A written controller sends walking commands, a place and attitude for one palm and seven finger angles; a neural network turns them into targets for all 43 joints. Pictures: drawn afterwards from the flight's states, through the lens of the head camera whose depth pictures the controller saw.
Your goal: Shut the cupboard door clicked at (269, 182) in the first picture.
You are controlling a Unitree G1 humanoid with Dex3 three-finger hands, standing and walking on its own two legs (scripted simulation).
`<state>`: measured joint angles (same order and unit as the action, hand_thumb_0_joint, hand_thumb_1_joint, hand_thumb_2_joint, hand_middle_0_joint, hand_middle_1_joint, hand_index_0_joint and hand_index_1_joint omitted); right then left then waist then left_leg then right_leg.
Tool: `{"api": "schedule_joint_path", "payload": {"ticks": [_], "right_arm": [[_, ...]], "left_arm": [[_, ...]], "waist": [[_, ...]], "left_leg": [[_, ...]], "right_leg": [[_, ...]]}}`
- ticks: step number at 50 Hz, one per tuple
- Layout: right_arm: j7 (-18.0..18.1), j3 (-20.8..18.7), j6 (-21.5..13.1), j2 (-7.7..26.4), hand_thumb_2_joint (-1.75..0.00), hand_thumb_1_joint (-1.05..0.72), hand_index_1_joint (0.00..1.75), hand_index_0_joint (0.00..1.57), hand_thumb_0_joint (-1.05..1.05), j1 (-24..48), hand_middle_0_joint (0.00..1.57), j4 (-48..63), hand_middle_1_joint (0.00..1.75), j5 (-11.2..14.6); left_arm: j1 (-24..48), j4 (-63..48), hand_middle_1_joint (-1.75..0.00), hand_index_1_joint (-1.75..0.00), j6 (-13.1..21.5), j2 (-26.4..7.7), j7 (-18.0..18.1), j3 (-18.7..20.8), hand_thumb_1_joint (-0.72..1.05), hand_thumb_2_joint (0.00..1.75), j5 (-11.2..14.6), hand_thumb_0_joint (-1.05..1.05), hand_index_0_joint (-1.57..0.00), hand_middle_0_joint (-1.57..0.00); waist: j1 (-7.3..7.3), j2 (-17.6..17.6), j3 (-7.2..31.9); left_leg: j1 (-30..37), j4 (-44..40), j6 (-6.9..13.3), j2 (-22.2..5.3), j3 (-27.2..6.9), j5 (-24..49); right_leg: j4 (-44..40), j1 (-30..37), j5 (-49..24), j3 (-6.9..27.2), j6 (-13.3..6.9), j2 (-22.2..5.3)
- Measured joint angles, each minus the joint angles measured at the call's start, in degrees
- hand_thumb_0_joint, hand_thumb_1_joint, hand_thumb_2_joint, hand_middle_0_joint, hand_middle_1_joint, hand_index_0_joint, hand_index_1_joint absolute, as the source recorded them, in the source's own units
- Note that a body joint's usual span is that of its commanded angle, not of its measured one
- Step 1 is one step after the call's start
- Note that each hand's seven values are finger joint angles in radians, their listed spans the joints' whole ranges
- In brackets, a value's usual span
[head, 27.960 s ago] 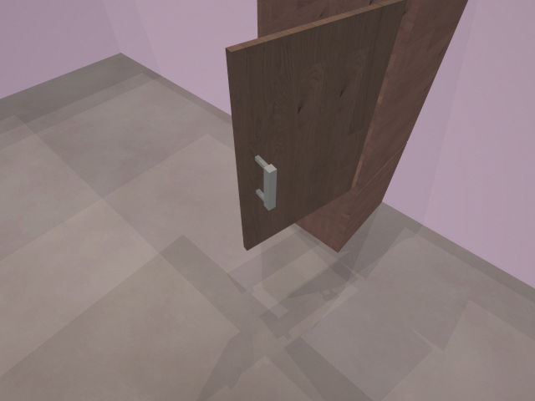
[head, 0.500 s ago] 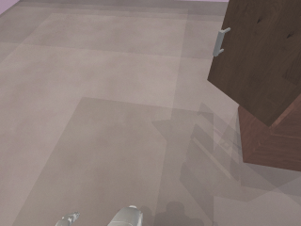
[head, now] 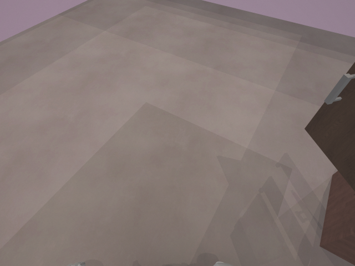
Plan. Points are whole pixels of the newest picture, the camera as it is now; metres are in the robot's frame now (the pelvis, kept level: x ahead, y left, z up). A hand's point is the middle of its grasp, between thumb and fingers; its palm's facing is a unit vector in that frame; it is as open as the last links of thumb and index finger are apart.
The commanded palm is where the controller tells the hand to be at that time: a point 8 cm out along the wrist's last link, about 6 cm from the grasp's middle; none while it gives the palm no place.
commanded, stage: walk to a spot facing it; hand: left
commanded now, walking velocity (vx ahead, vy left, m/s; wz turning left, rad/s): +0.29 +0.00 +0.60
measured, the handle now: (342, 88) +0.72 -0.56 -0.05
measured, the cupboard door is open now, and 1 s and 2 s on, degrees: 46 46 46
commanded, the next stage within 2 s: turn to face it in 0.76 s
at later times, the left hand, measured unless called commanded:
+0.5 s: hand out of the picture +0.00 +0.17 -0.18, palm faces +0.44 -0.88 -0.17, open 7.4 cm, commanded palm none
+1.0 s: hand (85, 186) +0.34 +0.31 -0.15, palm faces +0.43 -0.87 -0.24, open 7.4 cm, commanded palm none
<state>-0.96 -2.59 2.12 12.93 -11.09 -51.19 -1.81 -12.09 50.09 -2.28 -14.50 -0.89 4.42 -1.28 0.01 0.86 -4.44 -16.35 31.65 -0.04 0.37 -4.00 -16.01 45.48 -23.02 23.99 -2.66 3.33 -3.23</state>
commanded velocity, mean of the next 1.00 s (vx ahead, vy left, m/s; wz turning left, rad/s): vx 0.24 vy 0.00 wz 0.29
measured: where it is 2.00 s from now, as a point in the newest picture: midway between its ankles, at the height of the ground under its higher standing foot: (161, 223)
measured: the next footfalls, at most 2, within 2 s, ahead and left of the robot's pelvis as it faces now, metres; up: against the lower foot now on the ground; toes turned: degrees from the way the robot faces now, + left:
right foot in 0.04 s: +0.08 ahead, -0.13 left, +0.00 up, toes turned -1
left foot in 0.50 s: +0.21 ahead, +0.17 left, +0.00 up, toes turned +29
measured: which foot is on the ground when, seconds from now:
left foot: down 0.00-0.04, up 0.06-0.48, down 0.50-0.98, up 1.00-1.00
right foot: up 0.00-0.02, down 0.04-0.50, up 0.52-0.94, down 0.96-1.00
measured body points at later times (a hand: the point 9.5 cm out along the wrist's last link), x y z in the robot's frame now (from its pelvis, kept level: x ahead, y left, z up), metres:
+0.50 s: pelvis +0.12 +0.03 -0.01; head +0.17 +0.06 +0.43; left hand -0.02 +0.21 -0.17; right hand +0.34 -0.15 -0.14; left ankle +0.17 +0.15 -0.73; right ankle +0.04 -0.13 -0.73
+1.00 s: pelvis +0.30 +0.08 -0.01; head +0.34 +0.08 +0.44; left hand +0.31 +0.35 -0.13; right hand +0.38 -0.14 -0.17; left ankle +0.18 +0.15 -0.72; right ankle +0.41 +0.02 -0.73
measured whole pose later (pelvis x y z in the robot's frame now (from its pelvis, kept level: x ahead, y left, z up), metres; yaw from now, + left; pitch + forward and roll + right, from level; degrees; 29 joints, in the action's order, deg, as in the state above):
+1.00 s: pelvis +0.30 +0.08 -0.01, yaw +27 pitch +0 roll +1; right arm 0.3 -2.4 -0.9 9.8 -20.1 -60.4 -0.9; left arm -7.4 50.7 2.0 -10.6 -0.3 3.0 -1.4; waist 1.6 1.2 -3.6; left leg -9.0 35.7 0.6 0.1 2.3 -25.8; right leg 33.8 -21.9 12.5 -3.6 -1.4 -1.7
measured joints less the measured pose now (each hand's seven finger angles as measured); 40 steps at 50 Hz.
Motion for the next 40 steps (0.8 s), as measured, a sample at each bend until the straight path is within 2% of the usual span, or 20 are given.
{"api": "schedule_joint_path", "payload": {"ticks": [2, 4, 5, 7, 10, 14, 19, 22, 24, 25, 26, 28, 30, 32, 35, 40], "right_arm": [[-0.04, -0.33, 0.4, 0.07, -0.9, -0.9, 0.3, 0.2, 0.0, -1.62, 0.2, -0.6, 0.3, 0.22], [-0.05, -0.95, 0.96, 0.41, -0.9, -0.9, 0.3, 0.2, 0.0, -2.55, 0.2, -1.72, 0.3, 0.49], [-0.14, -1.28, 1.31, 0.68, -0.9, -0.9, 0.3, 0.2, 0.0, -2.74, 0.2, -2.37, 0.3, 0.34], [-0.61, -1.78, 1.69, 1.04, -0.9, -0.9, 0.3, 0.2, 0.01, -2.68, 0.2, -3.25, 0.29, 0.06], [-1.41, -2.19, 1.42, 1.07, -0.9, -0.91, 0.3, 0.2, 0.01, -2.35, 0.2, -3.22, 0.29, 0.06], [-1.99, -2.23, 1.23, 0.49, -0.9, -0.91, 0.29, 0.19, 0.01, -1.32, 0.19, -2.78, 0.29, 0.27], [-2.55, -1.55, 1.17, -0.28, -0.9, -0.91, 0.29, 0.19, 0.01, 1.97, 0.19, -2.49, 0.29, 0.26], [-2.84, -0.99, 0.59, -0.7, -0.9, -0.91, 0.29, 0.19, 0.01, 4.65, 0.19, -1.48, 0.29, 0.26], [-2.82, -0.6, -0.48, -0.79, -0.9, -0.91, 0.29, 0.19, 0.01, 6.0, 0.19, -0.12, 0.29, 0.15], [-2.74, -0.36, -1.32, -0.32, -0.9, -0.91, 0.29, 0.19, 0.01, 6.29, 0.19, 0.9, 0.29, 0.02], [-2.37, -0.4, -2.33, -0.03, -0.9, -0.91, 0.29, 0.19, 0.01, 6.66, 0.19, 1.74, 0.29, -0.04], [-1.37, -0.14, -3.62, -0.28, -0.9, -0.91, 0.3, 0.19, 0.0, 7.01, 0.19, 2.24, 0.29, 0.29], [-0.47, 0.26, -3.95, -0.6, -0.9, -0.91, 0.3, 0.2, 0.0, 5.94, 0.2, 2.13, 0.29, 0.38], [0.22, 0.49, -4.02, -0.89, -0.9, -0.91, 0.3, 0.2, 0.0, 4.34, 0.2, 1.34, 0.29, 0.32], [0.61, 0.75, -4.02, -1.46, -0.9, -0.91, 0.3, 0.2, 0.0, 1.54, 0.2, -0.7, 0.29, 0.38], [0.67, 0.71, -3.92, -2.8, -0.9, -0.9, 0.3, 0.2, 0.0, -3.51, 0.2, -3.81, 0.29, 0.51]], "left_arm": [[-0.5, -1.06, -0.3, -0.3, 1.27, -0.18, -0.33, -0.16, 0.91, 0.9, -0.19, 0.01, -0.2, -0.2], [-0.75, -1.56, -0.3, -0.3, 2.62, 0.27, 0.17, -0.38, 0.91, 0.9, -0.5, 0.01, -0.2, -0.2], [-1.1, -1.53, -0.3, -0.3, 2.94, 0.84, 0.48, -0.56, 0.91, 0.9, -0.39, 0.01, -0.2, -0.2], [-2.49, -0.84, -0.3, -0.3, 3.44, 2.01, 1.05, -0.76, 0.91, 0.9, -0.25, 0.0, -0.2, -0.2], [-4.42, 1.21, -0.3, -0.3, 3.86, 3.57, 1.42, -1.05, 0.91, 0.9, -0.12, 0.0, -0.2, -0.2], [-6.28, 3.48, -0.3, -0.3, 4.73, 5.33, 1.58, -1.52, 0.91, 0.9, -0.15, 0.0, -0.2, -0.2], [-8.51, 5.57, -0.3, -0.3, 5.36, 6.53, 1.55, -1.77, 0.9, 0.9, -0.33, 0.0, -0.2, -0.2], [-10.19, 6.69, -0.3, -0.3, 5.14, 6.16, 1.41, -1.58, 0.9, 0.9, -0.39, 0.0, -0.2, -0.2], [-11.71, 7.45, -0.3, -0.3, 4.79, 5.45, 1.22, -1.39, 0.9, 0.9, -0.21, 0.0, -0.2, -0.2], [-12.9, 7.73, -0.3, -0.3, 4.47, 5.39, 0.98, -1.29, 0.9, 0.9, -0.04, 0.0, -0.2, -0.2], [-13.19, 8.02, -0.3, -0.3, 3.74, 5.11, 0.59, -1.19, 0.9, 0.9, 0.16, 0.01, -0.2, -0.2], [-11.47, 8.19, -0.3, -0.3, 1.95, 3.6, 0.45, -0.83, 0.9, 0.9, 0.26, 0.01, -0.2, -0.2], [-8.84, 7.67, -0.3, -0.3, 1.24, 2.33, 0.63, -0.06, 0.91, 0.9, 0.04, 0.01, -0.2, -0.2], [-5.91, 6.26, -0.3, -0.3, 1.27, 1.56, 0.49, 0.53, 0.91, 0.9, -0.31, 0.01, -0.2, -0.2], [-2.19, 3.58, -0.3, -0.3, 1.84, 1.12, 0.19, 0.83, 0.91, 0.9, -0.51, 0.01, -0.2, -0.2], [2.34, 0.67, -0.3, -0.3, 2.06, 1.41, -0.12, 0.55, 0.91, 0.9, -0.44, 0.01, -0.19, -0.2]], "waist": [[0.33, 0.28, 1.06], [0.18, 0.59, 1.44], [0.18, 0.92, 1.49], [0.22, 0.97, 1.86], [1.11, 0.58, 2.12], [1.31, -0.41, 1.31], [-0.48, -1.26, -0.96], [-1.86, -2.14, -2.4], [-2.34, -3.24, -2.88], [-2.35, -2.75, -2.44], [-1.82, -2.24, -2.33], [-1.86, -2.95, -3.12], [-2.0, -3.38, -2.84], [-1.77, -3.24, -2.26], [-1.34, -2.75, -0.97], [0.11, -1.99, 1.05]], "left_leg": [[-1.12, 3.19, 0.0, 0.55, -1.46, -3.13], [-5.21, 14.24, 0.29, 1.3, -1.57, -11.12], [-7.7, 21.14, 0.34, 1.46, -1.02, -11.99], [-12.17, 31.88, -0.01, 0.87, 1.06, -8.69], [-16.32, 37.18, -0.93, -1.42, 3.74, -2.11], [-18.24, 33.11, -1.32, -3.66, 5.83, 1.05], [-16.9, 20.81, -0.36, -4.8, 8.61, 0.64], [-14.13, 12.65, 1.14, -4.13, 10.64, -1.4], [-10.57, 6.85, 2.64, -2.45, 12.36, -1.92], [-8.35, 3.62, 3.99, -2.16, 12.27, -0.67], [-8.93, 4.48, 4.61, -2.19, 11.98, 4.1], [-9.16, 8.57, 4.78, -1.42, 11.92, 2.74], [-7.26, 7.7, 4.54, -0.6, 11.61, 0.74], [-4.77, 4.48, 4.12, 0.24, 10.8, 1.21], [-0.94, -0.63, 4.32, 1.24, 9.53, 2.35], [4.87, -7.36, 3.9, 2.1, 7.57, 2.91]], "right_leg": [[-8.89, 3.89, -0.89, -0.52, -0.27, 0.76], [-9.5, 4.58, -5.16, -1.91, -2.52, 0.43], [-9.27, 5.31, -5.35, -3.01, -3.44, 0.12], [-11.4, 7.64, -5.44, -4.51, -4.2, -0.5], [-17.17, 11.99, -6.79, -7.08, -3.95, -1.28], [-22.31, 16.71, -7.26, -10.94, -3.49, -2.22], [-23.37, 20.88, -4.87, -15.65, -1.9, -3.29], [-21.23, 22.61, -1.87, -17.83, -0.33, -4.68], [-16.1, 22.39, 1.61, -18.47, 0.91, -7.04], [-10.03, 20.42, 3.43, -18.09, 0.96, -8.14], [-0.8, 16.85, 5.07, -15.42, 0.76, -8.52], [16.19, 8.7, 5.58, -7.1, -0.11, -7.39], [24.15, 1.75, 2.82, -2.88, -0.5, -6.26], [24.32, -3.34, -0.83, -1.06, -0.56, -5.94], [19.97, -8.47, -5.86, 0.48, -0.32, -5.65], [9.22, -10.91, -12.09, 1.17, 0.26, -4.82]]}}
